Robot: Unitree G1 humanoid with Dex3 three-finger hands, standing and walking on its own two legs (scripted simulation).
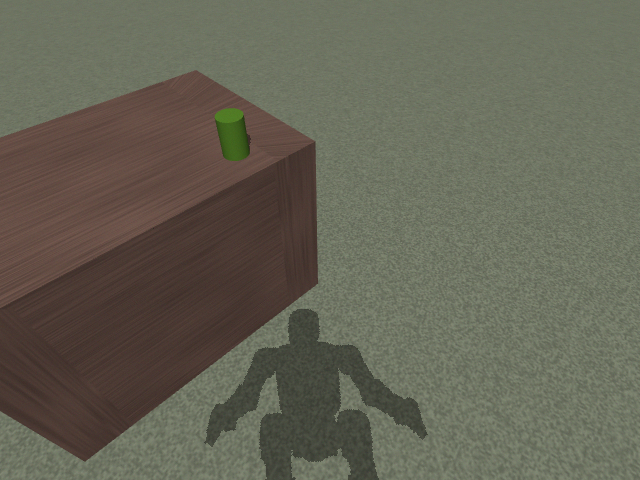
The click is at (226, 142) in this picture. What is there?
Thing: squat round
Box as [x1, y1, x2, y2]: [215, 108, 249, 160]
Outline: 220,110 215,114 215,120 223,155 225,158 230,160 242,159 246,157 249,153 243,114 240,110 235,108 227,108
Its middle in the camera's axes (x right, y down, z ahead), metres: -0.23 -0.26 +0.99
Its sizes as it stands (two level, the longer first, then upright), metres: 0.070 0.070 0.110
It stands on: a support 0.65 m high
